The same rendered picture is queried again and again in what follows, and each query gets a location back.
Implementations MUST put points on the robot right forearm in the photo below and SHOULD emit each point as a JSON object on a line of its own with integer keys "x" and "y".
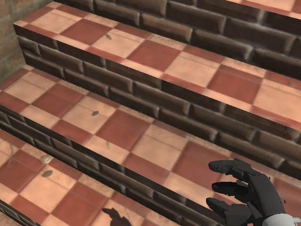
{"x": 279, "y": 220}

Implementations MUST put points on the robot right hand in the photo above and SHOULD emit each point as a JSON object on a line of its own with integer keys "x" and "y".
{"x": 260, "y": 195}

